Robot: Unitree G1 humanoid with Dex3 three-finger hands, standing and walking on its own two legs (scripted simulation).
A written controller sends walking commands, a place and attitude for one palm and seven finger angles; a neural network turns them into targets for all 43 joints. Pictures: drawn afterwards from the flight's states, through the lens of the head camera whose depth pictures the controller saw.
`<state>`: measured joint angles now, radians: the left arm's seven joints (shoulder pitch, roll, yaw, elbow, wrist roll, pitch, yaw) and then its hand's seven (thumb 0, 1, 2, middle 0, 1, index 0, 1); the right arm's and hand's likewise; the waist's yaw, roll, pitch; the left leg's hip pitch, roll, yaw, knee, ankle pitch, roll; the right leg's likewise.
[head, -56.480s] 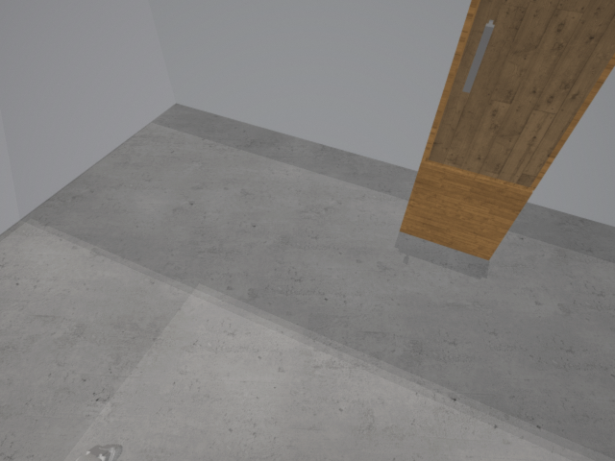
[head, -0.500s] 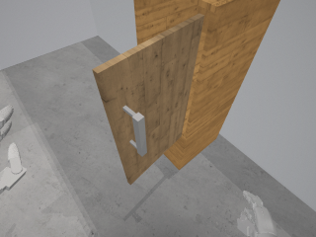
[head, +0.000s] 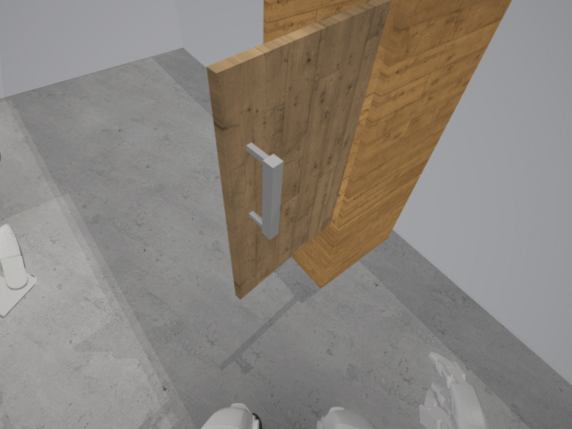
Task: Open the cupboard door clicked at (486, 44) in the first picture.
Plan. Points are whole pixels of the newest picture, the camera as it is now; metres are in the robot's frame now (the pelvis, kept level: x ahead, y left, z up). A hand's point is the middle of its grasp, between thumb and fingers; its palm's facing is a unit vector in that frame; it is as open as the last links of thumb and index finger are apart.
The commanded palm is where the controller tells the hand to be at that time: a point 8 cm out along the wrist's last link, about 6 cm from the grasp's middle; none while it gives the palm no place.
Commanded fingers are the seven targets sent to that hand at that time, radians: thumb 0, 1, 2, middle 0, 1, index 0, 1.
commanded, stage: step back with the hand held close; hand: left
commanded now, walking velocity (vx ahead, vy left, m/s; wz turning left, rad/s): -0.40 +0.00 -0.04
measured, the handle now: (262, 194) +0.45 +0.06 +0.05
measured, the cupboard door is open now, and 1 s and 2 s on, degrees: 97 97 97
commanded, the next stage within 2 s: stop stepping back and stand still in 0.36 s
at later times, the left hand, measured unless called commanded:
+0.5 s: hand (29, 385) +0.13 +0.21 +0.18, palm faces +0.26 -0.82 -0.51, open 7.4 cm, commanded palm +0.06 +0.26 +0.19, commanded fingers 0.00 0.90 0.90 -0.20 -0.30 -0.20 -0.30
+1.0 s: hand out of the picture +0.01 +0.23 +0.18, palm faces +0.39 -0.78 -0.49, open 7.4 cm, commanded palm -0.05 +0.27 +0.19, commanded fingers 0.00 0.90 0.90 -0.20 -0.30 -0.20 -0.30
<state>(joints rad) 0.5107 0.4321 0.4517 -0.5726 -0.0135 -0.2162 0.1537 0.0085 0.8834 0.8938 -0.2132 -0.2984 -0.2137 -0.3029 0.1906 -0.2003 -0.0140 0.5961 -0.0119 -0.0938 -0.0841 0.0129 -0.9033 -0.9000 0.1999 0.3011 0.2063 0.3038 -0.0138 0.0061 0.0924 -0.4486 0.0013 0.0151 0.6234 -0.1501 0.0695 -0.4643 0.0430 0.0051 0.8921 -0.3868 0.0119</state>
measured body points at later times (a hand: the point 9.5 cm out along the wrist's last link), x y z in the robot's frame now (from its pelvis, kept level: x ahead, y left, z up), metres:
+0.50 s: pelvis -0.10 -0.03 +0.01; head -0.07 -0.01 +0.46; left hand +0.11 +0.26 +0.21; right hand +0.07 -0.28 -0.05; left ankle +0.04 +0.06 -0.72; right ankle -0.15 -0.13 -0.69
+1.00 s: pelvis -0.19 -0.03 +0.01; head -0.20 -0.03 +0.46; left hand -0.02 +0.27 +0.21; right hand -0.05 -0.28 -0.07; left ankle -0.21 +0.10 -0.72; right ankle -0.15 -0.13 -0.72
